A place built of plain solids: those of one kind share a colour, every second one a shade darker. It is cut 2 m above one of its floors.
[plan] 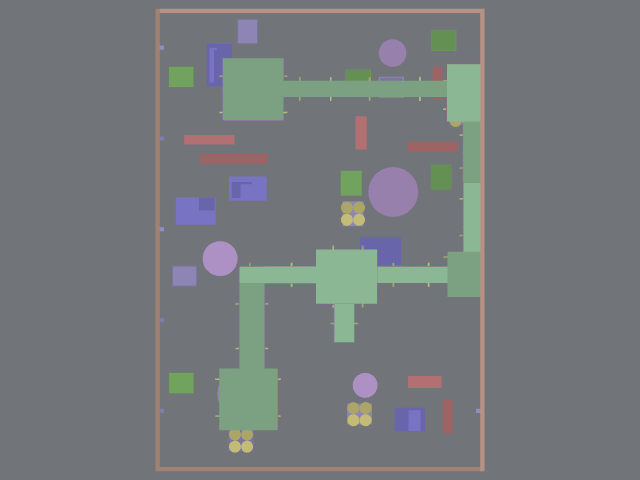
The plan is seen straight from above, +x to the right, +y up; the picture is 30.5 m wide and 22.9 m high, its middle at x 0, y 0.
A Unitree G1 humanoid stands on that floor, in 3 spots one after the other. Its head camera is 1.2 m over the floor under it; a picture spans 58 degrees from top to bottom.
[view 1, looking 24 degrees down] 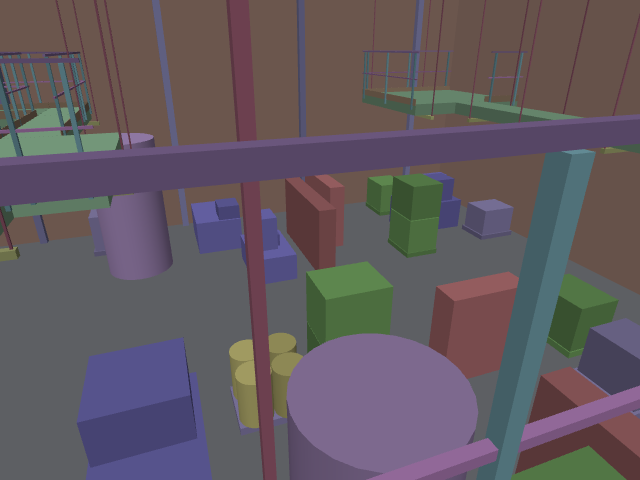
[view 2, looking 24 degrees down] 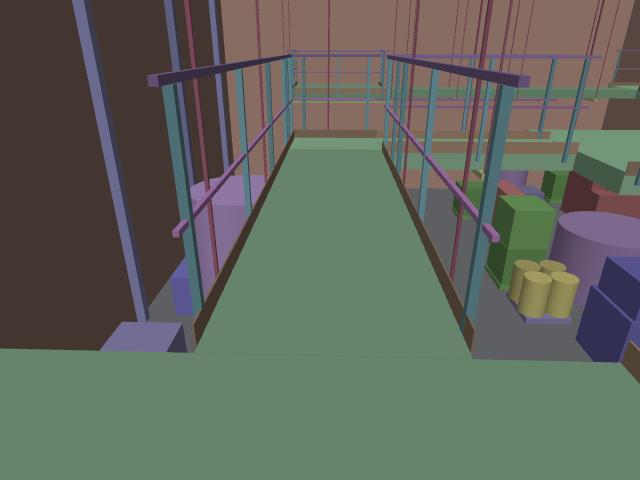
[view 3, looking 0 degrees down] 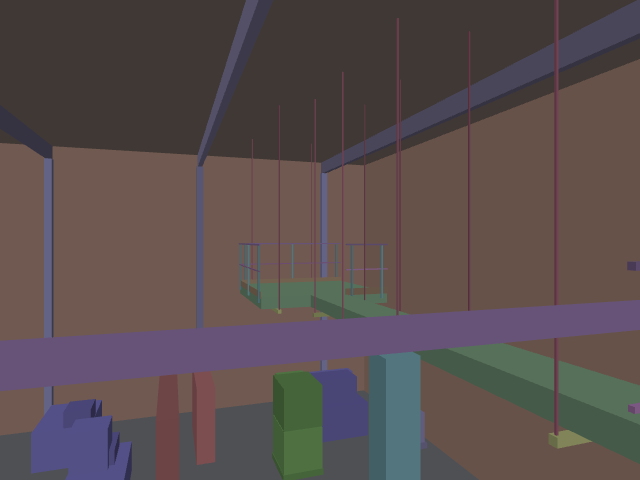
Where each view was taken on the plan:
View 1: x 7.24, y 0.11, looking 160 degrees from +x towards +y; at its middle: cab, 11.35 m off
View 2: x -3.25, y -7.61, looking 92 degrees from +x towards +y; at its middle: floor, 2.95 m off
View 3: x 7.24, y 3.94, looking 161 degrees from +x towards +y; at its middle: wall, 15.75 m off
